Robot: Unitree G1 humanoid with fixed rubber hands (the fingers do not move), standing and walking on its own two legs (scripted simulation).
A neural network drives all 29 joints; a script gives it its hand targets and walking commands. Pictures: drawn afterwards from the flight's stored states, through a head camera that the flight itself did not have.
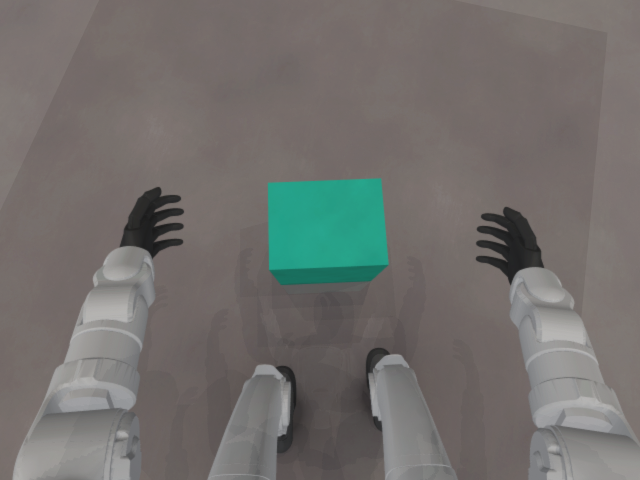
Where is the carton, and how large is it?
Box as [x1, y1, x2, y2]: [268, 178, 388, 284]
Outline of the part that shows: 380,178 268,183 269,270 281,284 371,280 388,264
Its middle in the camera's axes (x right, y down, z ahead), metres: +0.01 +0.00 +0.96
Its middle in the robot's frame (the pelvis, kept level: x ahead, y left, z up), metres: +0.50 -0.03 -0.55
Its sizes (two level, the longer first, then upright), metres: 0.252 0.195 0.277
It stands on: the floor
